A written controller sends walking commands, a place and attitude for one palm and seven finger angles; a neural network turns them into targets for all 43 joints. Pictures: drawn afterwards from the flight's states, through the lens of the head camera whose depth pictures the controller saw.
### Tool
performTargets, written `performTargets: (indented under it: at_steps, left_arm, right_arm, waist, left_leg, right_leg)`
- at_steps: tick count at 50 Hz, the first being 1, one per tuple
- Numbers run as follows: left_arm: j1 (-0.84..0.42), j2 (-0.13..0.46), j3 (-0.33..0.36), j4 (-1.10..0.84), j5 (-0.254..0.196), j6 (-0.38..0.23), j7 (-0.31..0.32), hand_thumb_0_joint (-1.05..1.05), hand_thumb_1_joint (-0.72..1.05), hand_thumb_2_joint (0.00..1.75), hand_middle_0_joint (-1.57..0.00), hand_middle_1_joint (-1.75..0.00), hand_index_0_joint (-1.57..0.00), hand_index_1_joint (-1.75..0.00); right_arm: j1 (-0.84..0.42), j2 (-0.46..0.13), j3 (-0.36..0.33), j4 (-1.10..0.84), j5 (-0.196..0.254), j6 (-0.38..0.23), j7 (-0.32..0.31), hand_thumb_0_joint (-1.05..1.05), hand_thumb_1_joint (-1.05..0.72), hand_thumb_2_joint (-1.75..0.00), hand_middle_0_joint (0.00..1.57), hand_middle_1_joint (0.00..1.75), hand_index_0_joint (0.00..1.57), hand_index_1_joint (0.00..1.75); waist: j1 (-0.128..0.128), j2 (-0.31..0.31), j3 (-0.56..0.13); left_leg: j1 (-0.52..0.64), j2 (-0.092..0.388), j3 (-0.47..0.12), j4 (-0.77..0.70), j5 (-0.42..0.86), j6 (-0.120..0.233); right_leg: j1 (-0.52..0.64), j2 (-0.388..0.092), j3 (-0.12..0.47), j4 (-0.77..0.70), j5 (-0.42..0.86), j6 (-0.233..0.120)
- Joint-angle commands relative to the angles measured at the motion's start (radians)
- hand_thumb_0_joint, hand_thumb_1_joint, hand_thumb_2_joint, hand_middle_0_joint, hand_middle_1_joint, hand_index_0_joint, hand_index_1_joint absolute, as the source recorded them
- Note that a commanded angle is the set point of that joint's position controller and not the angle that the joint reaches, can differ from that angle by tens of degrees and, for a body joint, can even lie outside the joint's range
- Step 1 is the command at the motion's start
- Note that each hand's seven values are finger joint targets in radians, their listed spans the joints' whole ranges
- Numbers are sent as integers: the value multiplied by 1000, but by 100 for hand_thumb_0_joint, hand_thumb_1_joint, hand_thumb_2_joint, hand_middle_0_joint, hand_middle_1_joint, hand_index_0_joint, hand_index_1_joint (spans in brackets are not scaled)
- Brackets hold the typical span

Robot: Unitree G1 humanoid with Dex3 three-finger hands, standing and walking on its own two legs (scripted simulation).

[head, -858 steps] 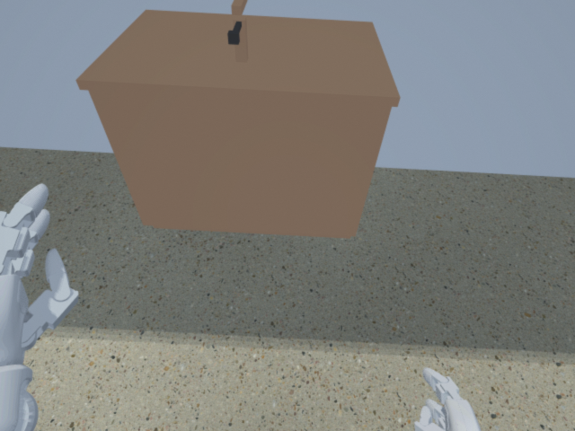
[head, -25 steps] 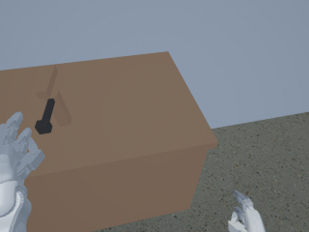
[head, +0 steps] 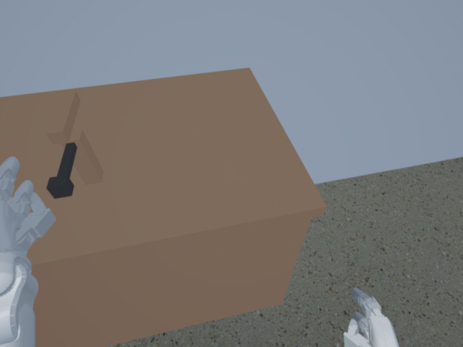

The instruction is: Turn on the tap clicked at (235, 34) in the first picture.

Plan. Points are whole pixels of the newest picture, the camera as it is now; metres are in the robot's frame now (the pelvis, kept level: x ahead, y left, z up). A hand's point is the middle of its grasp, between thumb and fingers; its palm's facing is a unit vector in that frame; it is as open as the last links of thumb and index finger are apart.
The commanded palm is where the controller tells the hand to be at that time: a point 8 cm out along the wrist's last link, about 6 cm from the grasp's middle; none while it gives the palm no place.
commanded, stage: reach beside the lever's end, fingers flat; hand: left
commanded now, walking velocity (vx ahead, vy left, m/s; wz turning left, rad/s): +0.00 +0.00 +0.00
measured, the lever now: (60, 186) +0.32 +0.33 +0.12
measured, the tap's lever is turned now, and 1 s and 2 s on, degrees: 0 1 17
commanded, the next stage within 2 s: push the lever round in 0.94 s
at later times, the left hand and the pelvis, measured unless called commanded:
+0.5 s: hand (41, 201) +0.29 +0.35 +0.11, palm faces +0.56 -0.82 -0.11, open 7.8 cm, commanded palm +0.25 +0.39 +0.11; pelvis +0.00 +0.00 +0.00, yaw +0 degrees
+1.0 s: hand (47, 199) +0.31 +0.36 +0.10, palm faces +0.56 -0.82 -0.11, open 7.8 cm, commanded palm +0.26 +0.39 +0.10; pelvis +0.00 +0.01 -0.01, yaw -1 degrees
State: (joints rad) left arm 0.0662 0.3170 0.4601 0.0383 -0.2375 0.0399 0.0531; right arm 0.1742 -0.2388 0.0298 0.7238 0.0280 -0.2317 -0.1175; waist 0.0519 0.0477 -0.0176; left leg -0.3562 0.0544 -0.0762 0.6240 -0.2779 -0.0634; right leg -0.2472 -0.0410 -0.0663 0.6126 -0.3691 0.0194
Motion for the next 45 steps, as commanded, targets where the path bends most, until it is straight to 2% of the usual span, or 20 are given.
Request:
performTargets:
  at_steps: [1, 2, 4, 5, 7, 10, 13, 14, 16, 18, 20, 23, 25, 27, 30, 34, 37, 39, 42, 45]
  left_arm:
    - [-271, 260, 78, -182, 8, -90, -4, 0, 90, 90, -16, -19, -16, -19]
    - [-267, 282, 102, -164, 15, -95, 2, 0, 90, 90, -16, -19, -16, -19]
    - [-286, 266, 80, -152, 19, -104, -3, 0, 90, 90, -16, -18, -16, -18]
    - [-256, 278, 99, -124, 16, -104, -6, 0, 90, 90, -16, -18, -16, -18]
    - [-277, 306, 122, -104, 20, -109, -6, 0, 90, 90, -16, -17, -16, -17]
    - [-258, 337, 157, -62, 14, -117, -18, 0, 90, 90, -16, -17, -16, -17]
    - [-335, 356, 161, -47, 19, -137, -24, 0, 90, 90, -15, -16, -15, -16]
    - [-316, 364, 171, -27, 19, -144, -29, 0, 90, 90, -15, -16, -15, -16]
    - [-345, 373, 171, 13, 15, -157, -45, 0, 90, 90, -15, -15, -15, -15]
    - [-378, 394, 179, 21, 23, -173, -56, 0, 90, 90, -15, -15, -15, -15]
    - [-386, 400, 180, 67, 17, -179, -76, 0, 90, 90, -15, -15, -15, -15]
    - [-414, 412, 182, 98, 19, -192, -90, 0, 90, 90, -15, -15, -15, -15]
    - [-418, 418, 184, 133, 17, -196, -100, 0, 90, 90, -15, -15, -15, -15]
    - [-431, 468, 222, 182, 21, -196, -102, 0, 90, 90, -15, -15, -15, -15]
    - [-465, 432, 176, 148, 26, -214, -107, 0, 90, 90, -15, -15, -15, -15]
    - [-446, 403, 161, 119, 32, -231, -86, 0, 90, 90, -15, -15, -15, -15]
    - [-406, 428, 197, 130, 34, -218, -67, 0, 90, 90, -15, -15, -15, -15]
    - [-382, 395, 179, 113, 33, -210, -60, 0, 90, 90, -15, -15, -15, -15]
    - [-375, 428, 211, 119, 37, -201, -48, 0, 90, 90, -15, -15, -15, -15]
    - [-396, 408, 190, 90, 35, -212, -56, 0, 90, 90, -15, -15, -15, -15]
  right_arm:
    - [-92, -130, -50, -147, 5, -52, -8, 0, -90, -90, 20, 30, 20, 30]
    - [-90, -128, -50, -144, 5, -49, -8, 0, -90, -90, 20, 30, 20, 30]
    - [-79, -130, -53, -145, 3, -50, -3, 0, -90, -90, 20, 30, 20, 30]
    - [-68, -136, -57, -147, 1, -50, -1, 0, -90, -90, 20, 30, 20, 30]
    - [-71, -135, -56, -143, 5, -43, 0, 0, -90, -90, 20, 30, 20, 30]
    - [-53, -142, -65, -145, 3, -33, 2, 0, -90, -90, 20, 30, 20, 30]
    - [-42, -140, -62, -137, 4, -28, 2, 0, -90, -90, 20, 30, 20, 30]
    - [-38, -141, -66, -136, 5, -27, 3, 0, -90, -90, 20, 30, 20, 30]
    - [-27, -150, -68, -132, 3, -26, 1, 0, -90, -90, 20, 30, 20, 30]
    - [-16, -147, -68, -127, 4, -23, 1, 0, -90, -90, 20, 30, 20, 30]
    - [-4, -154, -73, -123, 6, -20, -1, 0, -90, -90, 20, 30, 20, 30]
    - [10, -156, -73, -121, 7, -18, -1, 0, -90, -90, 20, 30, 20, 30]
    - [20, -162, -77, -123, 7, -15, 0, 0, -90, -90, 20, 30, 20, 30]
    - [25, -167, -76, -117, 10, -7, -2, 0, -90, -90, 20, 30, 20, 30]
    - [30, -163, -77, -132, 8, -8, 3, 0, -90, -90, 20, 30, 20, 30]
    - [39, -162, -81, -137, 3, -7, 10, 0, -90, -90, 20, 30, 20, 30]
    - [30, -161, -80, -138, 6, 1, 13, 0, -90, -90, 20, 30, 20, 30]
    - [28, -157, -81, -150, 5, 4, 16, 0, -90, -90, 20, 30, 20, 30]
    - [24, -157, -78, -146, 4, 11, 14, 0, -90, -90, 20, 30, 20, 30]
    - [25, -155, -80, -148, 2, 12, 15, 0, -90, -90, 20, 30, 20, 30]
  waist:
    - [-16, 35, -164]
    - [-10, 28, -163]
    - [-17, 42, -175]
    - [-7, 8, -188]
    - [-6, 43, -177]
    - [-5, -2, -202]
    - [-23, 36, -185]
    - [-17, 46, -184]
    - [-29, 18, -186]
    - [-31, 67, -202]
    - [-42, 27, -202]
    - [-42, 64, -211]
    - [-43, 28, -212]
    - [-41, 40, -194]
    - [-44, 80, -235]
    - [-41, 69, -262]
    - [-27, 75, -238]
    - [-27, 57, -238]
    - [-25, 51, -217]
    - [-39, 63, -229]
  left_leg:
    - [127, -73, 61, -71, 153, 69]
    - [124, -71, 59, -74, 155, 69]
    - [127, -71, 59, -67, 168, 68]
    - [117, -71, 57, -66, 170, 69]
    - [107, -72, 60, -66, 163, 68]
    - [92, -72, 65, -53, 192, 71]
    - [89, -72, 65, -47, 177, 71]
    - [84, -70, 63, -48, 169, 70]
    - [75, -71, 64, -38, 163, 74]
    - [83, -72, 66, -33, 173, 73]
    - [76, -69, 65, -26, 174, 75]
    - [73, -70, 62, -22, 170, 75]
    - [62, -71, 59, -20, 165, 77]
    - [39, -71, 58, -16, 154, 76]
    - [58, -69, 51, -19, 141, 75]
    - [78, -65, 44, -20, 164, 74]
    - [56, -63, 43, -26, 163, 72]
    - [50, -64, 47, -28, 163, 73]
    - [36, -63, 46, -29, 155, 74]
    - [52, -63, 54, -21, 159, 75]
  right_leg:
    - [-52, 46, -15, -97, 235, -28]
    - [-47, 48, -18, -96, 237, -29]
    - [-50, 48, -17, -88, 254, -30]
    - [-41, 49, -18, -86, 258, -29]
    - [-46, 47, -15, -85, 254, -29]
    - [-29, 49, -13, -78, 293, -26]
    - [-56, 49, -9, -76, 279, -25]
    - [-59, 52, -10, -76, 263, -28]
    - [-70, 53, -6, -74, 264, -25]
    - [-71, 51, -3, -67, 274, -27]
    - [-82, 55, -6, -65, 277, -25]
    - [-90, 55, -3, -59, 269, -27]
    - [-96, 57, -5, -58, 266, -25]
    - [-105, 56, -5, -57, 254, -25]
    - [-111, 59, -3, -51, 227, -28]
    - [-104, 62, -8, -41, 243, -30]
    - [-93, 60, -10, -41, 243, -30]
    - [-91, 60, -12, -40, 246, -27]
    - [-93, 60, -12, -42, 237, -28]
    - [-104, 62, -7, -43, 243, -26]
